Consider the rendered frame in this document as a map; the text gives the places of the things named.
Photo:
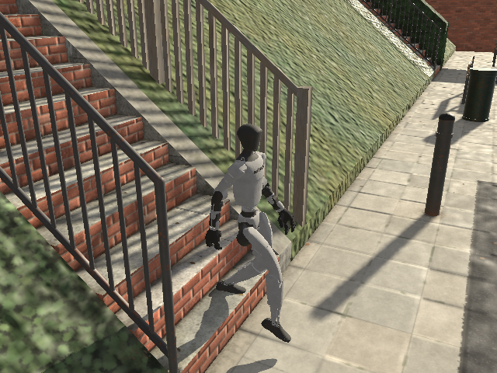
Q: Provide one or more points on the left robot forearm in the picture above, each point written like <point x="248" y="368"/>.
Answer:
<point x="272" y="198"/>

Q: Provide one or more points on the left robot upper arm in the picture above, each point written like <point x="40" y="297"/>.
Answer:
<point x="264" y="159"/>

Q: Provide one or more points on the humanoid robot torso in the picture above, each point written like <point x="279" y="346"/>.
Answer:
<point x="248" y="191"/>

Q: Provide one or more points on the robot right hand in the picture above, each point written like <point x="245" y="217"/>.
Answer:
<point x="213" y="237"/>

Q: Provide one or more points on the right robot upper arm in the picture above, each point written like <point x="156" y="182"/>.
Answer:
<point x="235" y="172"/>

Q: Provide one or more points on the robot head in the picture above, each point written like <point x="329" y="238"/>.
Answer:
<point x="249" y="136"/>

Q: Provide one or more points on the robot left hand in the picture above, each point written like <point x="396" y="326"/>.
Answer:
<point x="284" y="217"/>

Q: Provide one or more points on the right robot forearm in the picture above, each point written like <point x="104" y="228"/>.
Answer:
<point x="216" y="201"/>

